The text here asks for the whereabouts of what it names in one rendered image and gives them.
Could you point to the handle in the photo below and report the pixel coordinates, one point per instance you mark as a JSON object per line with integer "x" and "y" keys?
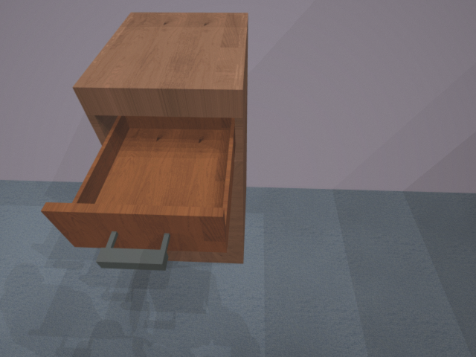
{"x": 131, "y": 258}

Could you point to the drawer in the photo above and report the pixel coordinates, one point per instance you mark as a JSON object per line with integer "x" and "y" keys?
{"x": 155, "y": 175}

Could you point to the cabinet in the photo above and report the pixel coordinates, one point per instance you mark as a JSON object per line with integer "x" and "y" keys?
{"x": 177, "y": 65}

